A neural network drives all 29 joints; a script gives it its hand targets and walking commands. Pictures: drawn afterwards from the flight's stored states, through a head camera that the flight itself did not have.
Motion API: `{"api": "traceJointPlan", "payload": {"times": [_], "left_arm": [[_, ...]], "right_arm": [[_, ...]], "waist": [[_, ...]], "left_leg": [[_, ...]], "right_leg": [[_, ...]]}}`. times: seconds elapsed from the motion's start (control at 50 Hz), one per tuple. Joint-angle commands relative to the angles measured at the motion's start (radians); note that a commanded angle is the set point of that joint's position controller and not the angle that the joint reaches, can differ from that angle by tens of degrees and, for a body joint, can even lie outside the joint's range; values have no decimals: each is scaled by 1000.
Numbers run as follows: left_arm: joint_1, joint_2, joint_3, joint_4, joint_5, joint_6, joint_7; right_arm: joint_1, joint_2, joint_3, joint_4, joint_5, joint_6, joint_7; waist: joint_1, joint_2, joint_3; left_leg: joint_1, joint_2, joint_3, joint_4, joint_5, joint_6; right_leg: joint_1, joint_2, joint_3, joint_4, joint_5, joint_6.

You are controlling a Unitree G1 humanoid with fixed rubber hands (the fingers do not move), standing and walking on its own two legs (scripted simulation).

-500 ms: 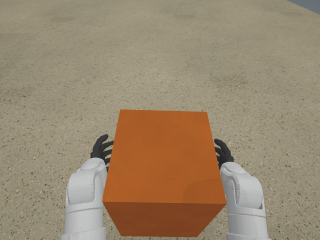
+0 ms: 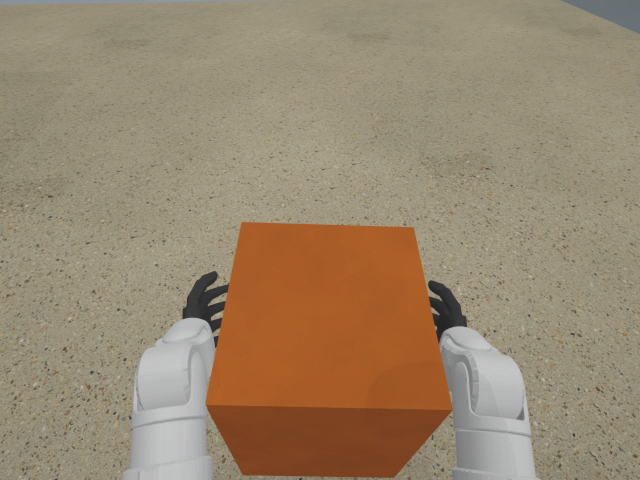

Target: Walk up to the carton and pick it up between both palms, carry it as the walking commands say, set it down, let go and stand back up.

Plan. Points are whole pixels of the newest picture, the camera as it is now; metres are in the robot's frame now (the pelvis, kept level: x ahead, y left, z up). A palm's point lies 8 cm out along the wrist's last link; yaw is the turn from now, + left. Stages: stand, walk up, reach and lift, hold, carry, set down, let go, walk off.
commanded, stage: carry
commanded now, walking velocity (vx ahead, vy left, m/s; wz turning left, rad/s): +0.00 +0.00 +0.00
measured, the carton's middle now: (323, 358) +0.28 +0.01 +0.01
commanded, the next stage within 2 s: none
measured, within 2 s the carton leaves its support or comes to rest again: neither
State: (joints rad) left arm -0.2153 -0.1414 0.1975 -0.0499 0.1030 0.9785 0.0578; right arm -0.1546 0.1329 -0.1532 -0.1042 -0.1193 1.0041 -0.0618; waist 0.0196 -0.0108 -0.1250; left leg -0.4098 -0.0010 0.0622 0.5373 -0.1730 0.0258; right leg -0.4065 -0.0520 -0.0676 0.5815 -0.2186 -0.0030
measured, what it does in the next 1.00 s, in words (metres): stands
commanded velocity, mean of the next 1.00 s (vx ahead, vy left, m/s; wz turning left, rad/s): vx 0.00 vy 0.00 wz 0.00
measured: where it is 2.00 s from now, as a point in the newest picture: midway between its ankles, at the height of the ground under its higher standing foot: outside the picture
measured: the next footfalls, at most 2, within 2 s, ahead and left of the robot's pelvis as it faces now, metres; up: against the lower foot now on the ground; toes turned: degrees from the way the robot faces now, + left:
none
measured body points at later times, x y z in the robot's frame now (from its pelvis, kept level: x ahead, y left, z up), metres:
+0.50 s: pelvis +0.00 +0.00 +0.00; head -0.03 +0.00 +0.45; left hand +0.29 +0.16 +0.06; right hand +0.28 -0.15 +0.06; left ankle +0.07 +0.11 -0.73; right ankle +0.05 -0.12 -0.73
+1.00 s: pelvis +0.00 +0.00 +0.00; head -0.03 +0.00 +0.45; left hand +0.29 +0.16 +0.06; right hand +0.28 -0.15 +0.05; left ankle +0.07 +0.11 -0.73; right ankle +0.05 -0.12 -0.73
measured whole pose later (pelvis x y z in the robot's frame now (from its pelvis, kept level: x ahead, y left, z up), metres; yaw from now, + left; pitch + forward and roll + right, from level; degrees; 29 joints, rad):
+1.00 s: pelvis +0.00 +0.00 +0.00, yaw +0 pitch +2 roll +1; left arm -0.20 -0.14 0.19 -0.04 0.10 0.96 0.06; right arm -0.14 0.13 -0.15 -0.09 -0.12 0.98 -0.06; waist 0.02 -0.01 -0.13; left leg -0.41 0.00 0.06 0.54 -0.17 0.03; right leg -0.41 -0.05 -0.07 0.58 -0.22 0.00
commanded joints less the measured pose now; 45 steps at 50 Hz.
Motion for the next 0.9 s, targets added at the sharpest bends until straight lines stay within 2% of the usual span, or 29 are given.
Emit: {"api": "traceJointPlan", "payload": {"times": [0.0,0.04,0.06,0.12,0.18,0.22,0.26,0.28,0.3,0.32,0.34,0.38,0.4,0.44,0.46,0.48,0.52,0.54,0.58,0.6,0.62,0.64,0.68,0.7,0.74,0.76,0.8,0.84,0.88], "left_arm": [[-444,-746,-608,-99,-249,-15,-177],[-348,-711,-563,-16,-200,-27,-184],[-440,-774,-661,-190,-290,-4,-180],[-405,-707,-528,41,-170,-45,-184],[-454,-774,-716,-252,-316,-12,-176],[-392,-715,-578,-6,-193,-30,-175],[-380,-755,-670,-187,-281,-8,-179],[-396,-739,-594,-31,-217,-21,-175],[-414,-752,-619,-109,-242,-24,-176],[-406,-681,-453,168,-114,-78,-177],[-410,-753,-670,-205,-277,-41,-170],[-454,-760,-660,-174,-286,-21,-174],[-404,-708,-534,41,-177,-46,-178],[-414,-704,-564,-4,-196,-61,-176],[-444,-745,-676,-236,-291,-51,-172],[-461,-777,-709,-273,-324,-21,-171],[-437,-701,-554,-8,-186,-49,-177],[-401,-729,-625,-113,-243,-30,-171],[-446,-746,-651,-196,-272,-32,-172],[-405,-726,-601,-63,-226,-35,-175],[-460,-772,-722,-285,-326,-11,-171],[-469,-743,-640,-154,-270,-24,-175],[-369,-690,-531,41,-163,-49,-177],[-372,-745,-647,-145,-261,-20,-176],[-461,-730,-599,-101,-229,-47,-178],[-396,-717,-582,-50,-210,-45,-176],[-449,-779,-678,-199,-303,-25,-176],[-359,-715,-537,52,-183,-43,-177],[-430,-748,-660,-180,-271,-20,-169]], "right_arm": [[-528,717,587,-137,248,-49,161],[-503,695,566,-91,223,-69,166],[-547,734,654,-249,292,-44,163],[-499,691,515,-19,182,-85,171],[-553,731,668,-310,312,-57,161],[-494,707,542,-30,219,-67,173],[-538,728,660,-264,302,-51,165],[-507,720,570,-86,240,-55,173],[-576,720,609,-193,271,-63,169],[-494,670,434,142,129,-104,172],[-562,724,670,-291,309,-78,164],[-572,735,631,-221,292,-61,162],[-507,688,522,-5,193,-82,169],[-467,666,520,-23,189,-92,165],[-559,703,658,-305,299,-89,162],[-580,738,675,-322,327,-56,160],[-489,694,512,0,186,-80,169],[-519,698,601,-173,266,-65,165],[-553,713,640,-227,283,-61,164],[-469,723,575,-60,229,-60,167],[-540,745,690,-300,327,-47,164],[-480,731,591,-111,252,-53,166],[-525,675,525,-41,198,-85,170],[-566,715,652,-268,300,-65,164],[-519,694,565,-115,216,-83,167],[-494,703,564,-93,227,-78,170],[-580,720,660,-287,304,-64,161],[-505,678,533,-29,203,-81,165],[-538,724,633,-197,291,-50,167]], "waist": [[-12,1,-301],[-16,-20,-277],[-20,-19,-278],[-18,10,-319],[-14,44,-258],[-10,61,-257],[-16,-40,-270],[-15,-6,-243],[-17,-7,-263],[-15,-44,-267],[-11,-19,-256],[-19,-6,-253],[-15,9,-267],[-13,24,-265],[-18,3,-286],[-16,35,-271],[-16,-17,-231],[-14,36,-280],[-14,22,-264],[-13,-20,-286],[-15,44,-275],[-13,15,-298],[-17,-23,-263],[-15,-21,-242],[-18,44,-254],[-14,-19,-248],[-20,-3,-250],[-13,-14,-233],[-12,47,-261]], "left_leg": [[121,118,-119,-110,16,11],[116,138,-127,-104,6,16],[138,121,-110,-87,-5,12],[152,122,-109,-77,20,6],[119,129,-147,-130,-27,16],[106,134,-146,-149,-77,9],[96,129,-126,-117,-55,5],[86,119,-112,-129,-71,0],[103,128,-129,-133,-59,12],[112,125,-114,-122,-29,4],[114,134,-142,-132,-23,12],[99,121,-124,-117,-21,2],[119,117,-107,-92,-2,2],[146,113,-102,-96,3,-1],[131,123,-124,-106,-3,6],[124,118,-108,-107,-5,5],[92,133,-127,-135,-79,6],[142,127,-133,-125,-82,13],[108,129,-121,-128,-11,9],[164,122,-99,-100,15,10],[168,125,-110,-105,85,12],[134,133,-111,-98,77,11],[141,125,-100,-89,11,5],[91,132,-146,-119,-17,19],[100,123,-118,-126,-59,7],[118,128,-119,-117,-82,7],[139,114,-111,-112,-26,9],[83,135,-136,-130,-34,17],[121,129,-119,-126,-34,10]], "right_leg": [[188,-100,81,-99,21,-23],[192,-91,86,-129,42,-11],[172,-102,106,-154,28,-22],[179,-106,96,-128,68,-19],[159,-80,89,-117,9,-17],[153,-72,69,-101,-42,-7],[182,-81,87,-136,8,-11],[158,-92,87,-132,-40,-13],[168,-86,83,-128,-18,-9],[170,-87,64,-123,-8,-7],[169,-77,83,-121,-19,-9],[181,-82,71,-126,7,-5],[158,-108,90,-148,9,-22],[136,-93,88,-145,7,-23],[159,-74,67,-119,14,-14],[148,-86,78,-115,26,-9],[139,-92,85,-138,-54,-15],[133,-85,87,-122,-54,-21],[177,-91,76,-118,16,-17],[143,-97,82,-121,37,-17],[138,-82,73,-109,52,-11],[183,-87,75,-121,69,-16],[147,-94,78,-129,39,-5],[177,-79,83,-119,-4,-7],[181,-85,84,-131,-11,-24],[148,-89,77,-136,-44,-20],[137,-96,99,-156,-9,-22],[180,-88,77,-136,-6,-17],[145,-95,81,-127,-21,-19]]}}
